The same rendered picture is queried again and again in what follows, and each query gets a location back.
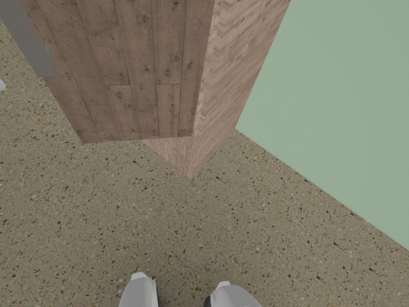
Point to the cupboard door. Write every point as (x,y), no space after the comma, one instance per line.
(125,69)

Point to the right robot shin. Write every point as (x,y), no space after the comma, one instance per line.
(222,283)

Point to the robot shin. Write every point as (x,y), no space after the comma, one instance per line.
(138,275)
(222,283)

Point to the handle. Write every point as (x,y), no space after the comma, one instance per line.
(20,27)

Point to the left robot shin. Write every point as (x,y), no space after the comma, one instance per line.
(138,275)

